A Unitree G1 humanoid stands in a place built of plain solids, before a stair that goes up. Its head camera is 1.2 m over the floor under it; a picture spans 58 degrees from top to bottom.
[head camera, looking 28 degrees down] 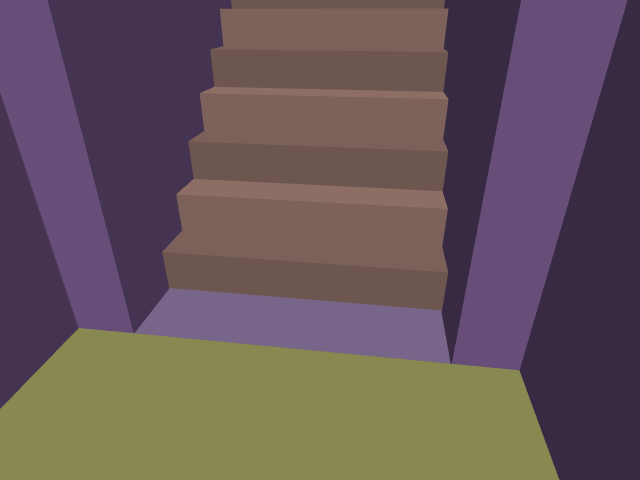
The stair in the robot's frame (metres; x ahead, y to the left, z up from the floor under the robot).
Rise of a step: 0.20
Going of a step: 0.22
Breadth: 1.30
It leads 8 degrees to the right of straight ahead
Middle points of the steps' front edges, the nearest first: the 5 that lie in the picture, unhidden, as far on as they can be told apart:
1.67 0.09 0.20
1.89 0.06 0.40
2.11 0.03 0.60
2.33 0.00 0.81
2.55 -0.03 1.01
